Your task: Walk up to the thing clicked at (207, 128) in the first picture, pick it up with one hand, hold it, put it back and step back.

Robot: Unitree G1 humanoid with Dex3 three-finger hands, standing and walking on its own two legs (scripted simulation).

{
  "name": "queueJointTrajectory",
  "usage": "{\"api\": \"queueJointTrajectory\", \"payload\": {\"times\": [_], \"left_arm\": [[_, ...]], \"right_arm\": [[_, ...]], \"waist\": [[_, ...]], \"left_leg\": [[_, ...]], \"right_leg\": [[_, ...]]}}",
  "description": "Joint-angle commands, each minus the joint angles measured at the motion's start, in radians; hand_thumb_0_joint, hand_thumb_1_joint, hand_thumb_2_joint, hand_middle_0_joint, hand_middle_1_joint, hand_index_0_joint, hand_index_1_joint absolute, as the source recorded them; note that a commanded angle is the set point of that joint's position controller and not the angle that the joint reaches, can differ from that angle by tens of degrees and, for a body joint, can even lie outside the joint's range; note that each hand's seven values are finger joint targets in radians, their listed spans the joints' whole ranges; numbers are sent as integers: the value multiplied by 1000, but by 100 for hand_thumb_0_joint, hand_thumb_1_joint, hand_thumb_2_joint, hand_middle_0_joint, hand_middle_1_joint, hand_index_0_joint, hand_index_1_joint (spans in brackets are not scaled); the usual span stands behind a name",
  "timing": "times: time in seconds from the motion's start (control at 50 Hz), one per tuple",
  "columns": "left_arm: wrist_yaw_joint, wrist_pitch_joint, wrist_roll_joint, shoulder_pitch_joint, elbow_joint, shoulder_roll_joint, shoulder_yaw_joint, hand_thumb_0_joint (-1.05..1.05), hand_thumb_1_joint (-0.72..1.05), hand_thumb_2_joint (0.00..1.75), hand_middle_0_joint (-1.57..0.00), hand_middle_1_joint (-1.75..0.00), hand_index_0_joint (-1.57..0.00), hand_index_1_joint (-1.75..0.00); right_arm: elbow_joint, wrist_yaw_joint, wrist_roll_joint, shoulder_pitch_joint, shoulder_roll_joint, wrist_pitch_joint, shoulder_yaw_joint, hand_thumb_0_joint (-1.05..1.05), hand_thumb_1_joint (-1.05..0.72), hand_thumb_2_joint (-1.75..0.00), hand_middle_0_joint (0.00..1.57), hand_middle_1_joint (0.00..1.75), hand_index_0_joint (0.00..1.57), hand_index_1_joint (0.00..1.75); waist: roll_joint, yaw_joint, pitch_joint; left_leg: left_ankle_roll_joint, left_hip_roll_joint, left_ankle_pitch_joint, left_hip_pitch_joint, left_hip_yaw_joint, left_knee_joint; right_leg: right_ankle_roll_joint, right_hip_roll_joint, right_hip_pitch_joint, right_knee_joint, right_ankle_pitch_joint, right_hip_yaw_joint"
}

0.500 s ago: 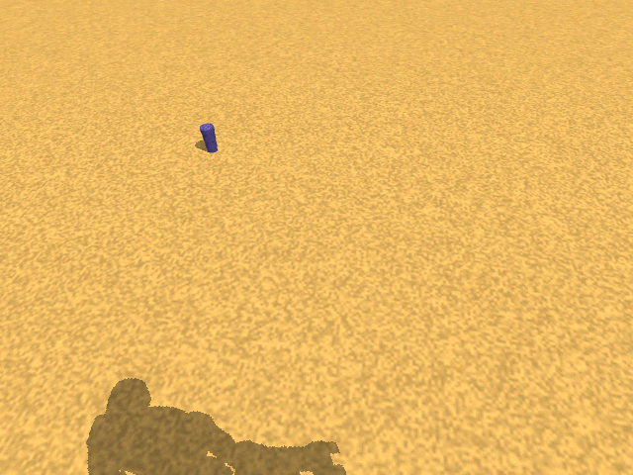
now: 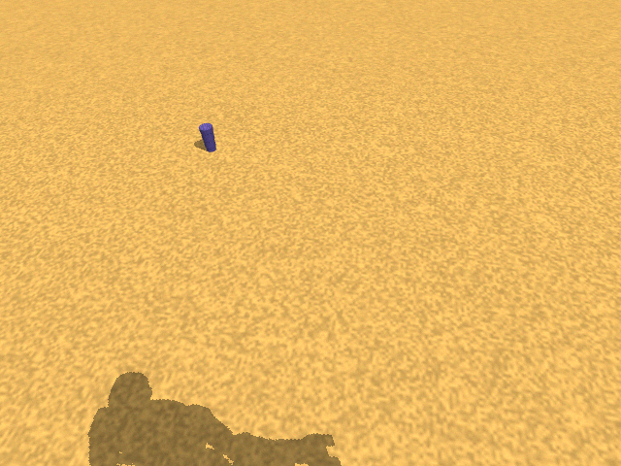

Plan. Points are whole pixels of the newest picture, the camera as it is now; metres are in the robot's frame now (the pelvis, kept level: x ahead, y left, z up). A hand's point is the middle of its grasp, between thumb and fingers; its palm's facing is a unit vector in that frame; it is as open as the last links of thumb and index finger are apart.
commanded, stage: stand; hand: left
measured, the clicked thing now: (208, 138) +1.86 +0.57 -0.71
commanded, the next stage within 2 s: walk up in 0.62 s
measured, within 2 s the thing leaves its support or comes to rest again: neither
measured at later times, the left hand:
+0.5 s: hand out of the picture +0.07 +0.25 -0.16, palm faces -0.02 -0.94 -0.34, open 7.4 cm
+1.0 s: hand out of the picture +0.08 +0.40 -0.18, palm faces +0.13 -0.91 -0.40, open 7.4 cm
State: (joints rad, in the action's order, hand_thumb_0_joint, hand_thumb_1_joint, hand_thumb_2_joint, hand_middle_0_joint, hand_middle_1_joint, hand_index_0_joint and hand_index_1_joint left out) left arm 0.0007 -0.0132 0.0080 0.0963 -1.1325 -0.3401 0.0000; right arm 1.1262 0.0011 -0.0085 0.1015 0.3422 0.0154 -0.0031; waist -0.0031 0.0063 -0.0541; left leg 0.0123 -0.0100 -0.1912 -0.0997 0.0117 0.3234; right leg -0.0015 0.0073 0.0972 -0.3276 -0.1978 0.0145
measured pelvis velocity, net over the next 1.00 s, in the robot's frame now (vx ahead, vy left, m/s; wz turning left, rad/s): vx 0.09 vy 0.09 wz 0.13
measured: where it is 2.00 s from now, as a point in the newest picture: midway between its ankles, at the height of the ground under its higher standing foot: (270, 356)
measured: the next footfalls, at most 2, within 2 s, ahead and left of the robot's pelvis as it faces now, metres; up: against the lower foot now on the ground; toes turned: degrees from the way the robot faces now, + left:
left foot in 0.98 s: +0.21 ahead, +0.24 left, +0.00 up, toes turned +12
right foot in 1.52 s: +0.57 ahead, +0.04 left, +0.00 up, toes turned +5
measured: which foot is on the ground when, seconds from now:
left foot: down 0.00-0.68, up 0.70-0.96, down 0.98-1.00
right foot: down 0.00-1.00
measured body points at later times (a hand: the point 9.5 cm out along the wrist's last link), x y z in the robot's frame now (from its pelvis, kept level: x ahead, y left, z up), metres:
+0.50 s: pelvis +0.00 +0.00 +0.00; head +0.01 +0.00 +0.45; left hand +0.07 +0.30 -0.13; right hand +0.07 -0.30 -0.13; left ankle -0.01 +0.13 -0.75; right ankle -0.01 -0.12 -0.75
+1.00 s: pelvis +0.09 +0.09 -0.03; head +0.08 +0.11 +0.42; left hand +0.07 +0.45 -0.15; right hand +0.23 -0.25 -0.11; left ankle +0.17 +0.24 -0.75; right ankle -0.01 -0.11 -0.75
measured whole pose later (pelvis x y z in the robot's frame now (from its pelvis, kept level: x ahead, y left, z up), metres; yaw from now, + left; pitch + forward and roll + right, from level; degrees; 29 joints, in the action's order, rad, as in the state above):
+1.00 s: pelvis +0.09 +0.09 -0.03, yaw +7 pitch -2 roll -2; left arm -0.06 -0.05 0.04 0.28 -1.02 -0.51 -0.09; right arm 0.99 0.12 -0.03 0.20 0.46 0.04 0.11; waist 0.03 0.04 -0.02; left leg 0.01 -0.10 -0.17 -0.42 -0.03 0.64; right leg -0.01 0.13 -0.02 -0.50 -0.47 0.12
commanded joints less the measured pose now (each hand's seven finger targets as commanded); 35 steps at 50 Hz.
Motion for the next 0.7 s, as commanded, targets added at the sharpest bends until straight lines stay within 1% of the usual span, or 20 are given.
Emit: {"api": "queueJointTrajectory", "payload": {"times": [0.0,0.06,0.08,0.14,0.16,0.22,0.32,0.36,0.4,0.44,0.46,0.5,0.52,0.56,0.58,0.6,0.62,0.64,0.66,0.68], "left_arm": [[11,-20,-3,-37,58,-214,-43,0,90,90,-20,-30,-20,-30],[9,-19,-3,-32,61,-210,-42,0,90,90,-20,-30,-20,-30],[9,-21,-1,-29,61,-214,-44,0,90,90,-20,-30,-20,-30],[11,-21,-2,-38,63,-213,-43,0,90,90,-20,-30,-20,-30],[11,-23,0,-29,66,-210,-41,0,90,90,-20,-30,-20,-30],[12,-23,-1,-31,63,-217,-43,0,90,90,-20,-30,-20,-30],[11,-22,0,-34,67,-217,-44,0,90,90,-20,-30,-20,-30],[9,-20,-3,-27,63,-216,-44,0,90,90,-20,-30,-20,-30],[8,-21,-3,-24,64,-214,-42,0,90,90,-20,-30,-20,-30],[9,-19,-1,-28,64,-221,-45,0,90,90,-20,-30,-20,-30],[9,-19,2,-26,66,-220,-44,0,90,90,-20,-30,-20,-30],[7,-19,0,-19,64,-216,-42,0,90,90,-20,-30,-20,-30],[7,-18,1,-19,63,-216,-43,0,90,90,-20,-30,-20,-30],[7,-20,-2,-25,65,-221,-43,0,90,90,-20,-30,-20,-30],[8,-20,-1,-19,64,-215,-42,0,90,90,-20,-30,-20,-30],[-26,-46,12,44,120,-352,-117,0,90,90,-20,-30,-20,-30],[-35,-51,23,78,109,-338,-121,0,90,90,-20,-30,-20,-30],[-36,-55,28,120,104,-350,-133,0,90,90,-20,-30,-20,-30],[-33,-62,29,174,113,-386,-148,0,90,90,-20,-30,-20,-30],[-29,-74,29,156,140,-390,-151,0,90,90,-20,-30,-20,-30]], "right_arm": [[-63,-14,1,-35,202,18,36,0,-90,-90,20,30,20,30],[-63,-14,3,-35,212,19,38,0,-90,-90,20,30,20,30],[-66,-13,2,-39,206,20,37,0,-90,-90,20,30,20,30],[-65,-14,1,-30,208,18,38,0,-90,-90,20,30,20,30],[-66,-14,2,-37,213,18,40,0,-90,-90,20,30,20,30],[-66,-13,2,-34,205,15,37,0,-90,-90,20,30,20,30],[-64,-13,0,-25,209,15,38,0,-90,-90,20,30,20,30],[-62,-13,0,-21,211,16,36,0,-90,-90,20,30,20,30],[-63,-13,0,-31,213,18,37,0,-90,-90,20,30,20,30],[-63,-13,-1,-22,209,18,36,0,-90,-90,20,30,20,30],[-64,-13,0,-30,210,18,38,0,-90,-90,20,30,20,30],[-60,-13,0,-24,216,18,37,0,-90,-90,20,30,20,30],[-60,-14,-1,-23,216,18,39,0,-90,-90,20,30,20,30],[-61,-12,-1,-13,211,19,37,0,-90,-90,20,30,20,30],[-61,-13,1,-24,217,19,38,0,-90,-90,20,30,20,30],[-122,23,-15,34,315,36,113,0,-90,-90,20,30,20,30],[-138,39,-24,-24,313,33,115,0,-90,-90,20,30,20,30],[-169,48,-30,-81,283,29,106,0,-90,-90,20,30,20,30],[-217,53,-35,-148,247,29,96,0,-90,-90,20,30,20,30],[-230,55,-44,-159,243,31,103,0,-90,-90,20,30,20,30]], "waist": [[9,-6,76],[-9,-3,82],[7,-3,82],[9,-8,82],[4,-4,92],[14,-6,70],[4,-9,84],[-17,-7,78],[-12,-2,68],[-5,-6,62],[6,-4,75],[-5,-3,57],[-8,-4,68],[11,-7,71],[-3,-2,70],[-3,15,186],[-22,50,98],[32,81,26],[176,122,-10],[136,124,-36]], "left_leg": [[-32,-112,179,8,80,-42],[-37,-116,186,18,82,-39],[-34,-116,187,22,84,-41],[-32,-115,184,17,79,-38],[-35,-119,202,31,81,-33],[-32,-113,164,8,80,-41],[-35,-113,150,7,77,-41],[-35,-112,129,0,79,-54],[-35,-117,143,2,85,-53],[-33,-115,127,-3,85,-59],[-34,-120,139,11,88,-53],[-34,-116,124,1,87,-59],[-35,-115,115,7,85,-57],[-34,-118,132,1,85,-57],[-35,-118,152,10,89,-52],[-115,-79,-386,-69,130,55],[-120,-79,-487,-268,140,96],[-83,-30,-441,-473,60,196],[-64,9,-302,-605,-36,452],[-46,-49,-247,-684,25,542]], "right_leg": [[28,123,-14,47,182,-92],[29,124,-12,53,185,-96],[27,120,-7,53,179,-92],[30,126,-15,55,190,-97],[27,125,-14,53,207,-95],[25,123,-6,65,174,-95],[29,128,-19,64,172,-101],[29,125,-15,67,144,-102],[28,123,-12,61,141,-98],[28,121,-2,67,119,-98],[28,119,-3,61,123,-92],[27,120,5,70,116,-100],[28,121,8,67,111,-101],[30,125,-7,60,127,-101],[28,123,0,60,145,-101],[64,82,-85,-63,-349,-71],[87,121,-87,-67,-476,-130],[118,178,-172,27,-586,-219],[192,349,-197,193,-694,-417],[246,445,-192,247,-635,-488]]}}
